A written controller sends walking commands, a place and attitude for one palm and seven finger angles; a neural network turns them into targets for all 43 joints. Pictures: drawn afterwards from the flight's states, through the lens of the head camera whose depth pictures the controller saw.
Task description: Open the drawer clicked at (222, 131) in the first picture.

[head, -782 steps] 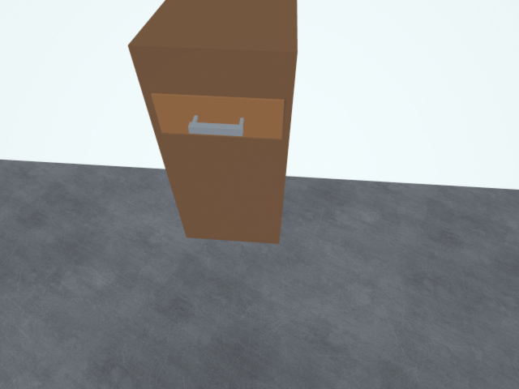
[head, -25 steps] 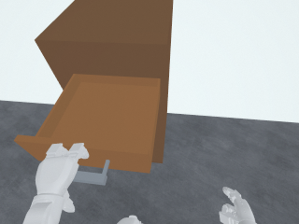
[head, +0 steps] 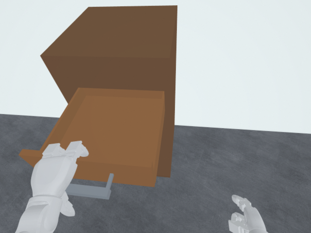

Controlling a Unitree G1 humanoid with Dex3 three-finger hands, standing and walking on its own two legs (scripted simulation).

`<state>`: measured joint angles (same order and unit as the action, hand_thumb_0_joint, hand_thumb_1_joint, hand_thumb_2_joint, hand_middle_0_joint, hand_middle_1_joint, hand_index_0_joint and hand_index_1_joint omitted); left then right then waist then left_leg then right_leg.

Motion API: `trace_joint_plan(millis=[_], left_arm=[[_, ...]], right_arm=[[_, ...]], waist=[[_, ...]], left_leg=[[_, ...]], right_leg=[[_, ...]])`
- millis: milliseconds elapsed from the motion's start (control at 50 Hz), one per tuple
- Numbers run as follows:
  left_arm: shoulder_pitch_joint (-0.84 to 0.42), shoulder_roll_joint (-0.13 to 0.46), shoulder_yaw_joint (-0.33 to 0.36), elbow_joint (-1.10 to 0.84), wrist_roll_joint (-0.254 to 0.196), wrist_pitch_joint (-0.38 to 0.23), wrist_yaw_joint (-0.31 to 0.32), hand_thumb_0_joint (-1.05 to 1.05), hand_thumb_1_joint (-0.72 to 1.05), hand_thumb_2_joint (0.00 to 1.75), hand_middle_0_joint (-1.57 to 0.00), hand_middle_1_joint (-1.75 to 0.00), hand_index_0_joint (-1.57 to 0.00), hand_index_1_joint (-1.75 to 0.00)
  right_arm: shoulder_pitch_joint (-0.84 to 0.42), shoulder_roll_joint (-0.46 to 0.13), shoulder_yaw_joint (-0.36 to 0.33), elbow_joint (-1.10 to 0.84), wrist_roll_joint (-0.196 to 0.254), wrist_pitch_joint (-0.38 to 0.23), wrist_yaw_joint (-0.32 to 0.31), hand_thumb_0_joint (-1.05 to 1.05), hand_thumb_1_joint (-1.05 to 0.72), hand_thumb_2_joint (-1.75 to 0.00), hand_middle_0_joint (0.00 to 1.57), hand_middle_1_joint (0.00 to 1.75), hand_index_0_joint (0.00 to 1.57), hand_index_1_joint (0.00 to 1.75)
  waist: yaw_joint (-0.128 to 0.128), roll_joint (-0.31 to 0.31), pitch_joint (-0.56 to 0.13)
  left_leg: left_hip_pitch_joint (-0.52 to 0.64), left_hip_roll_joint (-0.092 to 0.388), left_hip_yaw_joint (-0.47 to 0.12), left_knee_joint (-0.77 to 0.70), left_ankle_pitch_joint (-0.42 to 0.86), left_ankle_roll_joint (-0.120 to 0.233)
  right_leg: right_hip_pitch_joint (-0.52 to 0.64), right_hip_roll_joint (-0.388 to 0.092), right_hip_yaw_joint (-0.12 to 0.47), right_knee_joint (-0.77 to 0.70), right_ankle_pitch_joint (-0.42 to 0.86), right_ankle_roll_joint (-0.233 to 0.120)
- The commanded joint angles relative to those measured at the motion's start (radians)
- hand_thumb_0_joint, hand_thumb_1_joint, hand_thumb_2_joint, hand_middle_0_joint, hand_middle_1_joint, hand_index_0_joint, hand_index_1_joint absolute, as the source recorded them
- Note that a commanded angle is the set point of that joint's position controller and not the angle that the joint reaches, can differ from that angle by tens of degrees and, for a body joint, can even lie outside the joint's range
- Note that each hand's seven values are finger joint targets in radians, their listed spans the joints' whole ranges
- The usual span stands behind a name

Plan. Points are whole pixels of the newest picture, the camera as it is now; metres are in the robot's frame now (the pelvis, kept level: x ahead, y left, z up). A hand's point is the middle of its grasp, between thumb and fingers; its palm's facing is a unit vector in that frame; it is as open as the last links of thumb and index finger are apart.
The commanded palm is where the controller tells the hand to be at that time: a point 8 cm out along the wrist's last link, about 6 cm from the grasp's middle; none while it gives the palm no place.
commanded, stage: lift the hand off the handle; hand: left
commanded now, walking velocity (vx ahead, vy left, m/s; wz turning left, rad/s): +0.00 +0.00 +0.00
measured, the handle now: (85, 182) +0.26 +0.24 -0.05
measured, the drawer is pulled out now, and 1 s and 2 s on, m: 0.30 0.30 0.30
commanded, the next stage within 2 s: draw the hand back to the body in 0.78 s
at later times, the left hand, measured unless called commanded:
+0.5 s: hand (62, 175) +0.22 +0.24 +0.08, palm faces +0.05 -0.09 -0.99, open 13.8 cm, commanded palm +0.20 +0.24 +0.14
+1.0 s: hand (52, 175) +0.22 +0.25 +0.09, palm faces +0.04 -0.09 -0.99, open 13.8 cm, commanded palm +0.19 +0.25 +0.16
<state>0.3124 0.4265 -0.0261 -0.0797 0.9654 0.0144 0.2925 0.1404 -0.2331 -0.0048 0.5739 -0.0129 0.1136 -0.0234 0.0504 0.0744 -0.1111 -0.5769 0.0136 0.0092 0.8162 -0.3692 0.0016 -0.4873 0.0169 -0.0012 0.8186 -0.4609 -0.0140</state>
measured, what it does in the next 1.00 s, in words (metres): stands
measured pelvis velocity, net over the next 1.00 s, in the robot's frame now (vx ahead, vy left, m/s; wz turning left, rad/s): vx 0.01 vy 0.00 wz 0.01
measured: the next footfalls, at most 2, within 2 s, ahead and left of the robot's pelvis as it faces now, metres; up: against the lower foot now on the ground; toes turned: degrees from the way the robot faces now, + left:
none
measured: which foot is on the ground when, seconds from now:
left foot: down 0.00-1.00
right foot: down 0.00-1.00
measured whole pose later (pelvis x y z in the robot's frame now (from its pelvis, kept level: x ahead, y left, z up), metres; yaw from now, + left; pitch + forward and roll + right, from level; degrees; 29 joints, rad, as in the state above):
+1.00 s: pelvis +0.01 +0.00 +0.02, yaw +0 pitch +5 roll +0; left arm 0.41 0.50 0.05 -0.28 0.88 -0.04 0.16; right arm 0.14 -0.24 0.01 0.55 0.00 0.11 -0.01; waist 0.08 0.08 -0.07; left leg -0.45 0.01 0.01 0.70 -0.33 0.01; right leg -0.35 0.01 0.00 0.68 -0.41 -0.01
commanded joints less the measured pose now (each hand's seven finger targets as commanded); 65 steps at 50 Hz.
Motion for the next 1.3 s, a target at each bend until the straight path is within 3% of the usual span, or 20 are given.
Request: trace_joint_plan(millis=[0, 20, 60, 80, 100, 220, 340, 460, 540, 600, 660, 680, 760, 800, 880, 960, 1060, 1140, 1160, 1280], left_arm=[[-0.081, 0.185, 0.119, -0.226, -0.001, -0.016, 0.005, 0.0, -0.5, 0.3, -0.3, -1.2, -0.3, -1.2], [-0.081, 0.169, 0.101, -0.237, -0.008, -0.021, 0.001, 0.0, -0.5, 0.3, -0.3, -1.2, -0.3, -1.2], [-0.087, 0.225, 0.162, -0.261, -0.002, -0.037, 0.003, 0.0, -0.5, 0.3, -0.3, -1.2, -0.3, -1.2], [-0.031, 0.201, 0.153, -0.26, -0.009, -0.04, 0.004, 0.0, -0.5, 0.3, -0.3, -1.2, -0.3, -1.2], [-0.037, 0.23, 0.184, -0.266, -0.008, -0.045, 0.007, 0.0, -0.5, 0.3, -0.3, -1.2, -0.3, -1.2], [-0.03, 0.194, 0.155, -0.293, -0.032, -0.046, -0.005, 0.0, -0.5, 0.3, -0.3, -1.2, -0.3, -1.2], [-0.063, 0.21, 0.158, -0.315, -0.045, -0.056, -0.034, 0.0, -0.5, 0.3, -0.3, -1.2, -0.3, -1.2], [0.005, 0.254, 0.218, -0.356, -0.05, -0.056, -0.049, 0.0, -0.5, 0.3, -0.3, -1.2, -0.3, -1.2], [0.009, 0.246, 0.215, -0.352, -0.076, -0.042, -0.061, 0.0, -0.5, 0.3, -0.3, -1.2, -0.3, -1.2], [-0.032, 0.26, 0.215, -0.368, -0.076, -0.048, -0.077, 0.0, -0.5, 0.3, -0.3, -1.2, -0.3, -1.2], [-0.045, 0.241, 0.189, -0.407, -0.083, -0.051, -0.092, 0.0, -0.5, 0.3, -0.3, -1.2, -0.3, -1.2], [-0.013, 0.212, 0.164, -0.386, -0.089, -0.049, -0.098, 0.0, -0.5, 0.3, -0.3, -1.2, -0.3, -1.2], [0.016, 0.258, 0.213, -0.374, -0.075, -0.05, -0.105, 0.0, -0.5, 0.3, -0.3, -1.2, -0.3, -1.2], [0.015, 0.261, 0.221, -0.396, -0.07, -0.058, -0.101, 0.0, -0.5, 0.3, -0.3, -1.2, -0.3, -1.2], [-0.009, 0.26, 0.227, -0.392, -0.08, -0.061, -0.087, 0.0, -0.5, 0.3, -0.3, -1.2, -0.3, -1.2], [-0.022, 0.268, 0.234, -0.415, -0.085, -0.066, -0.089, 0.0, -0.5, 0.3, -0.3, -1.2, -0.3, -1.2], [0.081, 0.277, 0.248, -0.428, -0.11, -0.056, -0.116, 0.0, -0.5, 0.3, -0.3, -1.2, -0.3, -1.2], [0.056, 0.292, 0.263, -0.442, -0.123, -0.059, -0.128, 0.0, -0.5, 0.3, -0.3, -1.2, -0.3, -1.2], [0.046, 0.297, 0.262, -0.469, -0.119, -0.067, -0.13, 0.0, -0.5, 0.3, -0.3, -1.2, -0.3, -1.2], [0.122, 0.306, 0.301, -0.467, -0.142, -0.079, -0.127, 0.0, -0.5, 0.3, -0.3, -1.2, -0.3, -1.2]], right_arm=[[-0.129, -0.093, -0.033, -0.17, 0.001, -0.046, -0.004, 0.0, -0.9, -0.9, 0.2, 0.3, 0.2, 0.3], [-0.126, -0.092, -0.035, -0.173, 0.001, -0.049, -0.005, 0.0, -0.9, -0.9, 0.2, 0.3, 0.2, 0.3], [-0.128, -0.092, -0.031, -0.173, -0.004, -0.05, -0.003, 0.0, -0.9, -0.9, 0.2, 0.3, 0.2, 0.3], [-0.124, -0.089, -0.038, -0.173, -0.002, -0.053, -0.003, 0.0, -0.9, -0.9, 0.2, 0.3, 0.2, 0.3], [-0.124, -0.091, -0.033, -0.172, -0.003, -0.05, 0.0, 0.0, -0.9, -0.9, 0.2, 0.3, 0.2, 0.3], [-0.126, -0.092, -0.038, -0.175, 0.002, -0.054, 0.006, 0.0, -0.9, -0.9, 0.2, 0.3, 0.2, 0.3], [-0.129, -0.092, -0.035, -0.171, 0.002, -0.061, -0.001, 0.0, -0.9, -0.9, 0.2, 0.3, 0.2, 0.3], [-0.139, -0.092, -0.029, -0.177, 0.002, -0.053, 0.006, 0.0, -0.9, -0.9, 0.2, 0.3, 0.2, 0.3], [-0.147, -0.094, -0.027, -0.184, 0.011, -0.049, 0.006, 0.0, -0.9, -0.9, 0.2, 0.3, 0.2, 0.3], [-0.14, -0.096, -0.027, -0.184, 0.008, -0.053, 0.002, 0.0, -0.9, -0.9, 0.2, 0.3, 0.2, 0.3], [-0.139, -0.095, -0.025, -0.19, 0.01, -0.056, 0.004, 0.0, -0.9, -0.9, 0.2, 0.3, 0.2, 0.3], [-0.136, -0.092, -0.029, -0.189, 0.011, -0.058, 0.003, 0.0, -0.9, -0.9, 0.2, 0.3, 0.2, 0.3], [-0.135, -0.098, -0.023, -0.189, 0.008, -0.053, 0.01, 0.0, -0.9, -0.9, 0.2, 0.3, 0.2, 0.3], [-0.137, -0.099, -0.027, -0.192, 0.007, -0.05, 0.011, 0.0, -0.9, -0.9, 0.2, 0.3, 0.2, 0.3], [-0.138, -0.095, -0.026, -0.192, 0.011, -0.05, 0.01, 0.0, -0.9, -0.9, 0.2, 0.3, 0.2, 0.3], [-0.138, -0.095, -0.025, -0.193, 0.011, -0.055, 0.007, 0.0, -0.9, -0.9, 0.2, 0.3, 0.2, 0.3], [-0.136, -0.102, -0.023, -0.201, 0.015, -0.053, 0.01, 0.0, -0.9, -0.9, 0.2, 0.3, 0.2, 0.3], [-0.152, -0.106, -0.019, -0.208, 0.02, -0.05, 0.006, 0.0, -0.9, -0.9, 0.2, 0.3, 0.2, 0.3], [-0.139, -0.105, -0.018, -0.211, 0.015, -0.052, 0.006, 0.0, -0.9, -0.9, 0.2, 0.3, 0.2, 0.3], [-0.128, -0.107, -0.025, -0.209, 0.02, -0.055, 0.004, 0.0, -0.9, -0.9, 0.2, 0.3, 0.2, 0.3]], waist=[[0.011, -0.06, -0.146], [0.005, -0.051, -0.137], [0.02, -0.049, -0.156], [0.021, -0.029, -0.145], [0.024, -0.044, -0.157], [0.007, -0.052, -0.121], [0.001, -0.05, -0.114], [0.033, -0.035, -0.154], [0.02, -0.052, -0.102], [0.024, -0.052, -0.117], [0.02, -0.027, -0.138], [0.014, -0.03, -0.102], [0.032, -0.073, -0.114], [0.037, -0.047, -0.113], [0.022, -0.034, -0.086], [0.03, -0.003, -0.125], [0.035, -0.035, -0.132], [0.024, -0.025, -0.052], [0.033, -0.009, -0.098], [0.025, -0.034, -0.072]], left_leg=[[0.229, -0.028, 0.002, -0.116, 0.211, 0.031], [0.23, -0.029, 0.003, -0.117, 0.207, 0.034], [0.241, -0.03, 0.005, -0.121, 0.219, 0.03], [0.245, -0.03, 0.01, -0.118, 0.231, 0.033], [0.245, -0.031, 0.009, -0.118, 0.245, 0.029], [0.255, -0.028, 0.009, -0.125, 0.244, 0.032], [0.275, -0.029, 0.006, -0.137, 0.231, 0.034], [0.292, -0.032, 0.012, -0.144, 0.295, 0.029], [0.277, -0.027, 0.01, -0.164, 0.263, 0.028], [0.306, -0.028, 0.009, -0.169, 0.267, 0.032], [0.33, -0.026, 0.005, -0.175, 0.277, 0.031], [0.321, -0.025, 0.006, -0.179, 0.277, 0.032], [0.31, -0.024, 0.009, -0.185, 0.278, 0.03], [0.312, -0.023, 0.011, -0.186, 0.296, 0.029], [0.309, -0.019, 0.007, -0.19, 0.248, 0.028], [0.335, -0.02, 0.007, -0.19, 0.267, 0.029], [0.332, -0.016, 0.008, -0.195, 0.309, 0.029], [0.313, -0.009, 0.003, -0.219, 0.246, 0.026], [0.337, -0.011, 0.003, -0.216, 0.257, 0.029], [0.329, -0.003, 0.004, -0.215, 0.274, 0.025]], right_leg=[[-0.002, 0.014, -0.016, -0.168, 0.292, -0.012], [0.003, 0.012, -0.016, -0.172, 0.295, -0.011], [0.015, 0.01, -0.012, -0.175, 0.302, -0.012], [0.023, 0.012, -0.011, -0.175, 0.327, -0.015], [0.03, 0.01, -0.009, -0.175, 0.345, -0.013], [0.029, 0.007, -0.011, -0.19, 0.363, -0.007], [0.034, 0.004, -0.006, -0.216, 0.343, -0.007], [0.086, 0.0, -0.004, -0.212, 0.432, -0.006], [0.087, 0.002, -0.011, -0.234, 0.394, -0.004], [0.081, -0.001, -0.015, -0.241, 0.384, 0.0], [0.086, -0.002, -0.018, -0.246, 0.374, -0.002], [0.08, 0.002, -0.026, -0.247, 0.369, -0.003], [0.095, -0.001, -0.023, -0.253, 0.377, -0.002], [0.101, -0.001, -0.024, -0.249, 0.398, -0.005], [0.076, 0.002, -0.029, -0.258, 0.33, -0.005], [0.09, 0.002, -0.029, -0.261, 0.34, -0.009], [0.122, 0.0, -0.03, -0.265, 0.401, -0.003], [0.096, 0.002, -0.031, -0.291, 0.314, -0.004], [0.1, 0.0, -0.038, -0.285, 0.313, -0.003], [0.106, -0.003, -0.044, -0.289, 0.335, 0.001]])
